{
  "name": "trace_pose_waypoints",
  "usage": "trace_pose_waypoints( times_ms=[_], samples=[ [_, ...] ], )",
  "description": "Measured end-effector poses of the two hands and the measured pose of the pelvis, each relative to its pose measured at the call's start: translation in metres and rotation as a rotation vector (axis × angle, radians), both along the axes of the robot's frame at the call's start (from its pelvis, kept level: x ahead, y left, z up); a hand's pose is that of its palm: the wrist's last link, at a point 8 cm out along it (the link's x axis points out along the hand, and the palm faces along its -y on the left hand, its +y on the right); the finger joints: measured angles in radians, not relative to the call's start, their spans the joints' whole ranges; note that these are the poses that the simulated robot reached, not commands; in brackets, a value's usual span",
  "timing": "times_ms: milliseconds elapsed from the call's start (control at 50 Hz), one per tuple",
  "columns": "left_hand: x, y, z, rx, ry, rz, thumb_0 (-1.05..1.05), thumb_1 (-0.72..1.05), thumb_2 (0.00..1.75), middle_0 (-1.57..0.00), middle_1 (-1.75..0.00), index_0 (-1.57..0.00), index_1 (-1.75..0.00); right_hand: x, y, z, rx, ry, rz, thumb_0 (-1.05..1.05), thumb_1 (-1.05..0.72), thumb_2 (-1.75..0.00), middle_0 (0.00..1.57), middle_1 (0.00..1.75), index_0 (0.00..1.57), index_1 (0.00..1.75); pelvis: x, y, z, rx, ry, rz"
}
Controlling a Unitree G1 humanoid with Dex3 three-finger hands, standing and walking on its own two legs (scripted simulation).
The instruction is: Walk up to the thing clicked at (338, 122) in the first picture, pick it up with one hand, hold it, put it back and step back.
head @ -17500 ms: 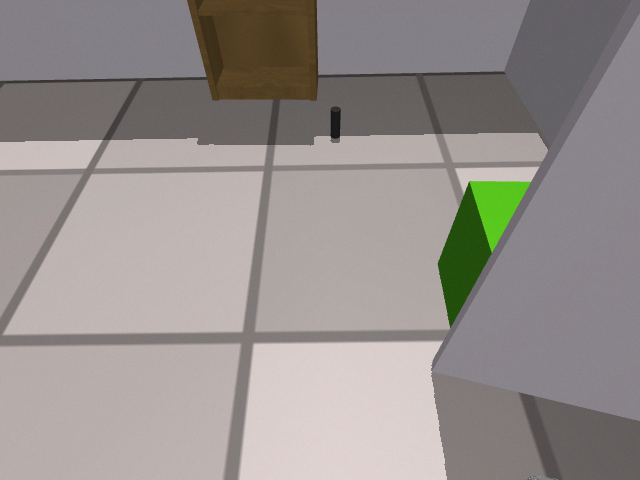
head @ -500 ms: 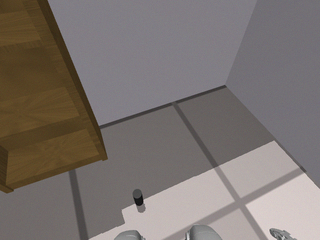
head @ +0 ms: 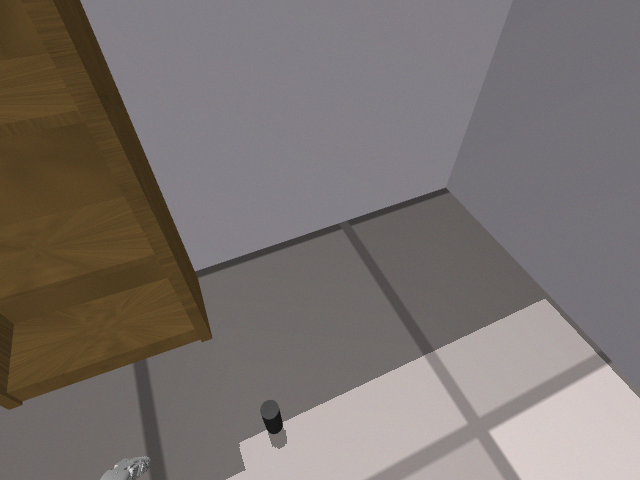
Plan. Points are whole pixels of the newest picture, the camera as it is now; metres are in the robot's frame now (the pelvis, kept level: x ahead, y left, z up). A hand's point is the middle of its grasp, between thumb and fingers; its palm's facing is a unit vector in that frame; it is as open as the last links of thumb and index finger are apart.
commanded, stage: walk up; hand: left
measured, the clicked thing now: (272, 417) +0.36 +0.14 -0.70
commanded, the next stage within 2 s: stand in 1.20 s
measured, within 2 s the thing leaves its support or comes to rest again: neither
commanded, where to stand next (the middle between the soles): +0.06 -0.01 m, yaw +1 degrees
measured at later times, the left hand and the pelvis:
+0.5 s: hand out of the picture +0.09 +0.25 -0.15, palm faces +0.02 -0.94 -0.34, open 7.4 cm; pelvis +0.02 -0.01 +0.00, yaw +1 degrees
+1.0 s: hand out of the picture +0.10 +0.24 -0.15, palm faces +0.00 -0.95 -0.32, open 7.4 cm; pelvis +0.02 -0.01 +0.01, yaw +1 degrees
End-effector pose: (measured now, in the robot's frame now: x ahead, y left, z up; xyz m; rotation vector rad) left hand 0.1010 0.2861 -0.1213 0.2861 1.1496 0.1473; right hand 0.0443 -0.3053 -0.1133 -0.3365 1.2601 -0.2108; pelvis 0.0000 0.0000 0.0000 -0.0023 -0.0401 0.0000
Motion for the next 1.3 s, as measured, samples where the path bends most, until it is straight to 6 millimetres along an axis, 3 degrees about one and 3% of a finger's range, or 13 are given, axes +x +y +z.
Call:
trace_pose_waypoints(
  times_ms=[300, 460, 1000, 1300],
  samples=[
    [-0.011, 0.007, 0.005, 0.034, 0.078, 0.057, 0.0, 0.91, 0.9, -0.2, -0.3, -0.2, -0.3, 0.054, 0.002, 0.0, 0.018, -0.058, 0.025, 0.0, -0.91, -0.9, 0.2, 0.3, 0.2, 0.3, 0.016, -0.003, 0.004, -0.002, 0.003, 0.012],
    [-0.017, 0.007, 0.007, 0.042, 0.089, 0.077, 0.0, 0.91, 0.9, -0.2, -0.3, -0.2, -0.3, 0.07, 0.01, -0.002, 0.044, -0.075, 0.043, 0.0, -0.91, -0.9, 0.2, 0.3, 0.2, 0.3, 0.019, -0.005, 0.005, -0.002, 0.002, 0.015],
    [-0.003, 0.002, 0.005, 0.026, 0.076, 0.059, 0.0, 0.91, 0.9, -0.2, -0.3, -0.2, -0.3, 0.05, 0.003, -0.002, 0.024, -0.019, 0.011, 0.0, -0.91, -0.9, 0.2, 0.3, 0.2, 0.3, 0.023, -0.006, 0.006, 0.0, 0.005, 0.016],
    [-0.002, 0.004, 0.008, 0.041, 0.065, 0.054, 0.0, 0.91, 0.9, -0.2, -0.3, -0.2, -0.3, 0.056, 0.008, -0.003, 0.036, -0.032, 0.019, 0.0, -0.91, -0.9, 0.2, 0.3, 0.2, 0.3, 0.026, -0.005, 0.006, 0.002, 0.003, 0.017]
  ],
)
